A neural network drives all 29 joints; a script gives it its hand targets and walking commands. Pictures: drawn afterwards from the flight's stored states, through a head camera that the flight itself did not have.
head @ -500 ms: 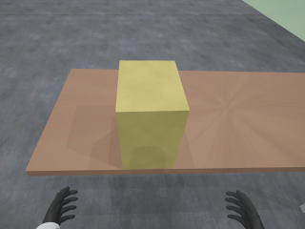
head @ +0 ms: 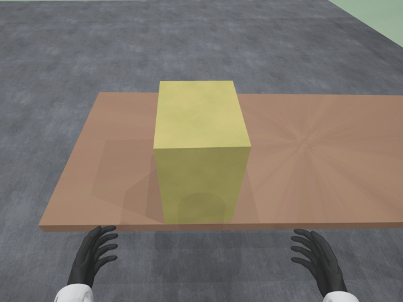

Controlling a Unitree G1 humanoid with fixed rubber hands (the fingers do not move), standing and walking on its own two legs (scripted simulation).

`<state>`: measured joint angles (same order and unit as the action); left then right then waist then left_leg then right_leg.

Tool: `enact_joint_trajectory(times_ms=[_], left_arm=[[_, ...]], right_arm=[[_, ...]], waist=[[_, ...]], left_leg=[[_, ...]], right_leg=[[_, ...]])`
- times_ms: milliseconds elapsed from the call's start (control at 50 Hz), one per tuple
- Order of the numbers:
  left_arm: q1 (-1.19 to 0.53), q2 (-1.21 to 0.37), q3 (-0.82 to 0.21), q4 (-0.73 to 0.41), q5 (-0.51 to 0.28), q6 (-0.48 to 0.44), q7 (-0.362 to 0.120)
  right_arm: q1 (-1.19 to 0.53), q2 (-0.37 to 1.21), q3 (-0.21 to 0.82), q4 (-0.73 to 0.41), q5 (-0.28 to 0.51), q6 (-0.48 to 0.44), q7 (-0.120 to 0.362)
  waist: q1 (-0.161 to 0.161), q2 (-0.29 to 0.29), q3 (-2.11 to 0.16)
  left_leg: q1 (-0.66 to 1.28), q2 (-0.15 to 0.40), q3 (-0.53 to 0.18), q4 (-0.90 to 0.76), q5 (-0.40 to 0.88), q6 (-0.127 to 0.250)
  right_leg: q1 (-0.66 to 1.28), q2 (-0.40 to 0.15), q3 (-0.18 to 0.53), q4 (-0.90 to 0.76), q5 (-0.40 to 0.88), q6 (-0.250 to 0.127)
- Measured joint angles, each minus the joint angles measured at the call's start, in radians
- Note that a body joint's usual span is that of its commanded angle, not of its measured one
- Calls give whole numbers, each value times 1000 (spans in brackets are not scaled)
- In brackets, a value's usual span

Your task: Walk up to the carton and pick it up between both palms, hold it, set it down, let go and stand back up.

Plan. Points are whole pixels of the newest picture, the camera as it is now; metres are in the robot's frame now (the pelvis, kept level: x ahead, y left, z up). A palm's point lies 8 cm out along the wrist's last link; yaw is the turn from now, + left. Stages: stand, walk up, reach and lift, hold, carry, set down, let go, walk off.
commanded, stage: reach and lift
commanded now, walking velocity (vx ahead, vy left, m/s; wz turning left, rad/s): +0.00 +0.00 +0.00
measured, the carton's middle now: (197, 155) +0.43 +0.03 +0.05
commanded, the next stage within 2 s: none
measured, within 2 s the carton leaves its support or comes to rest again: neither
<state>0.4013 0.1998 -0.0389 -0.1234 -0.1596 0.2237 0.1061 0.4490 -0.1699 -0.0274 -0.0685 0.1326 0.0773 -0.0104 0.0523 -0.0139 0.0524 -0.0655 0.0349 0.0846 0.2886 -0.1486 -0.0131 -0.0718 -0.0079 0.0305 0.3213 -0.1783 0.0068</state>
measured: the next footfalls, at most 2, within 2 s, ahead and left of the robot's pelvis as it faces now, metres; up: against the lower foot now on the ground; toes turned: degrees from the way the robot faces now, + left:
none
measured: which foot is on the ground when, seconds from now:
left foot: down 0.00-1.00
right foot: down 0.00-1.00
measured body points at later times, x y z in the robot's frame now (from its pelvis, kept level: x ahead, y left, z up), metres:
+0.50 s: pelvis +0.01 -0.01 +0.00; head +0.01 +0.00 +0.45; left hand +0.22 +0.20 +0.07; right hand +0.23 -0.19 +0.06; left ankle +0.01 +0.13 -0.75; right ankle +0.00 -0.12 -0.75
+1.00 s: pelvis +0.01 -0.01 +0.00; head +0.02 +0.00 +0.45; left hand +0.30 +0.21 +0.12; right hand +0.33 -0.18 +0.11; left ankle +0.01 +0.13 -0.75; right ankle +0.00 -0.12 -0.75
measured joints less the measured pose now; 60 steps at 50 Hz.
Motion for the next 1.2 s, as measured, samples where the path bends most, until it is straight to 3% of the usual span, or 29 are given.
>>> enact_joint_trajectory(times_ms=[260,360,580,720,920,1200], left_arm=[[51,-8,-8,-156,6,-52,-5],[32,-10,-12,-186,2,-28,-12],[-142,-26,29,-234,-9,129,-7],[-269,-37,89,-205,-2,256,-21],[-434,-25,154,-199,-16,390,-30],[-699,-39,212,-105,30,562,-25]], right_arm=[[42,29,84,-133,68,-58,-44],[21,27,87,-148,72,-46,-65],[-125,-11,60,-170,112,51,-103],[-275,-26,68,-135,141,128,-138],[-479,-53,55,-75,183,227,-178],[-752,-121,73,85,258,320,-203]], waist=[[16,-11,6],[14,1,15],[25,0,20],[24,1,33],[3,-3,32],[-31,-12,17]], left_leg=[[9,8,-9,0,-17,-10],[18,9,-9,-1,-18,-11],[12,15,-3,-11,-7,-14],[17,16,-1,-18,0,-16],[5,17,-4,-14,1,-18],[-25,21,-3,4,-4,-17]], right_leg=[[20,8,-9,-15,-11,-7],[30,9,-9,-21,-10,-7],[12,15,-3,-13,-6,-13],[11,17,-1,-7,-5,-13],[0,18,-3,-5,-4,-13],[-21,21,-1,-8,3,-10]])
